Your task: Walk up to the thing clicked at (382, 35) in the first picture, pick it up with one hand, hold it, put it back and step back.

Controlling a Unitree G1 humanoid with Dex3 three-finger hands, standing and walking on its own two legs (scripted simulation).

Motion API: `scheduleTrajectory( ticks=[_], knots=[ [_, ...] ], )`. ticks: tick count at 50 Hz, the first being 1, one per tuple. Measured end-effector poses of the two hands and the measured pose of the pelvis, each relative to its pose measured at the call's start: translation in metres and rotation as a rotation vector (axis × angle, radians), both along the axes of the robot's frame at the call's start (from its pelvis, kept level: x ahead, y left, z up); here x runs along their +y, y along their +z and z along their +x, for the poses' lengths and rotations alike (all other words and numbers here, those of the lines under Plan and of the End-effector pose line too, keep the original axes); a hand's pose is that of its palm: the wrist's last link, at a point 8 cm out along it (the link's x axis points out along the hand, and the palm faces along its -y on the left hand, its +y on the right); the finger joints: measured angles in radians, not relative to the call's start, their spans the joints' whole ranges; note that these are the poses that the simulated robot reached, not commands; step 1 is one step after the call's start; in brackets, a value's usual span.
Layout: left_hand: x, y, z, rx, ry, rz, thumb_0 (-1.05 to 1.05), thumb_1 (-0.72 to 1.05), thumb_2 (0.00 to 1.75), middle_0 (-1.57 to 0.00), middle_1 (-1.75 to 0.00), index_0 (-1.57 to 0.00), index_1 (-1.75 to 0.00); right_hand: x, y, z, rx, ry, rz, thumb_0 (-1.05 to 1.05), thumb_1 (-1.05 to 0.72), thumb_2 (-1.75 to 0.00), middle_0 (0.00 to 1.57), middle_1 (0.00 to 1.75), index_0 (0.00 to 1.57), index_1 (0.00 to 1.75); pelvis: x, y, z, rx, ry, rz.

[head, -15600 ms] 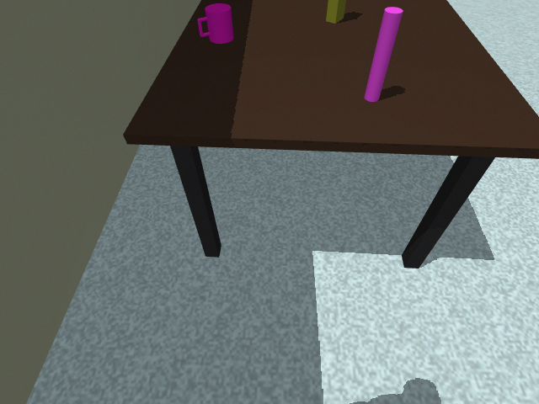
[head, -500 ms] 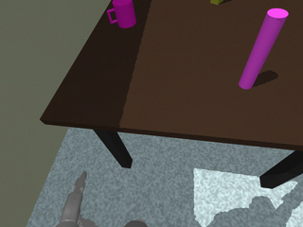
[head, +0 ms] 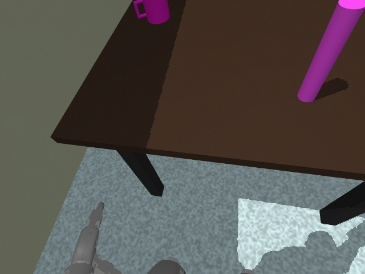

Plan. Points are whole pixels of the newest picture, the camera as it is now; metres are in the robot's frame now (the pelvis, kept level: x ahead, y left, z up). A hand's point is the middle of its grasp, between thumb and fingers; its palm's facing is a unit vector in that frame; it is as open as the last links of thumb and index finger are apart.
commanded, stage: go down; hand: right
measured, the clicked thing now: (324, 59) +0.56 -0.20 +0.12
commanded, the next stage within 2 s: approach in 0.36 s
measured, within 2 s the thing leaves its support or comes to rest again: neither
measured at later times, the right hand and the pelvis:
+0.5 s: hand out of the picture +0.45 -0.38 +0.19, palm faces +0.22 +0.97 +0.02, open 17.7 cm; pelvis +0.01 +0.00 +0.00, yaw +0 degrees
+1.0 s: hand (362, 95) +0.51 -0.28 +0.08, palm faces +0.11 +0.99 +0.06, open 17.4 cm; pelvis -0.01 +0.00 -0.03, yaw +1 degrees
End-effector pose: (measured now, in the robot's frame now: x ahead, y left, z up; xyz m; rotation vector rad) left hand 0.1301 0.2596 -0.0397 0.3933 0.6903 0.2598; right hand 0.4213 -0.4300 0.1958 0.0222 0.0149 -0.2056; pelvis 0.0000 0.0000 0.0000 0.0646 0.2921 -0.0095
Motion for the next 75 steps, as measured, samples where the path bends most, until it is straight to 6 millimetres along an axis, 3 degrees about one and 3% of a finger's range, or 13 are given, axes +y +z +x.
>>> scheduleTrajectory(
  ticks=[24,32,41,47,51,60,67,75],
  knots=[
    [0.004,-0.001,0.005,0.005,0.002,-0.011,0.0,-0.55,0.06,-0.06,-0.05,-0.05,-0.06,0.002,-0.003,0.001,0.013,-0.017,0.004,-0.02,0.6,-0.04,0.05,0.06,0.04,0.05,0.004,0.0,0.006,0.004,-0.003,-0.002],
    [0.004,-0.013,0.004,0.047,-0.005,-0.013,0.0,-0.55,0.05,-0.06,-0.05,-0.05,-0.06,0.006,-0.014,0.003,0.019,-0.003,-0.002,-0.02,0.59,-0.04,0.04,0.05,0.04,0.05,0.005,-0.004,0.004,0.018,-0.007,-0.001],
    [-0.005,-0.008,0.013,-0.021,-0.04,-0.018,-0.01,-0.54,0.05,-0.06,-0.06,-0.06,-0.06,0.048,-0.065,0.024,0.059,0.083,0.021,-0.01,0.54,-0.05,0.05,0.05,0.04,0.05,0.004,-0.013,-0.004,0.043,-0.008,-0.001],
    [-0.005,-0.011,-0.001,-0.019,-0.022,-0.015,0.0,-0.53,0.04,-0.07,-0.06,-0.07,-0.06,0.086,-0.106,0.047,0.047,0.102,0.037,-0.01,0.51,-0.05,0.05,0.05,0.04,0.05,0.003,-0.024,-0.011,0.075,0.004,0.0],
    [0.001,-0.012,-0.014,0.0,0.011,0.0,0.0,-0.53,0.04,-0.07,-0.07,-0.07,-0.06,0.107,-0.122,0.063,0.026,0.086,0.045,-0.02,0.5,-0.05,0.05,0.05,0.04,0.04,0.002,-0.031,-0.014,0.093,0.018,0.001],
    [0.006,-0.009,-0.024,0.011,0.049,-0.002,-0.01,-0.53,0.04,-0.06,-0.07,-0.07,-0.06,0.139,-0.121,0.089,0.011,0.051,0.02,-0.02,0.54,-0.04,0.05,0.05,0.04,0.04,0.0,-0.035,-0.014,0.11,0.036,0.006],
    [-0.003,-0.007,-0.014,-0.025,0.032,-0.056,-0.01,-0.52,0.04,-0.06,-0.07,-0.07,-0.06,0.15,-0.114,0.09,0.025,0.049,0.01,-0.01,0.56,-0.04,0.04,0.05,0.04,0.05,0.001,-0.033,-0.008,0.102,0.035,0.003],
    [0.002,-0.007,-0.009,-0.03,0.013,-0.06,0.0,-0.52,0.04,-0.06,-0.07,-0.07,-0.06,0.161,-0.117,0.088,0.02,0.052,0.008,-0.01,0.54,-0.04,0.04,0.05,0.04,0.05,0.005,-0.035,-0.007,0.101,0.029,-0.003]
  ],
)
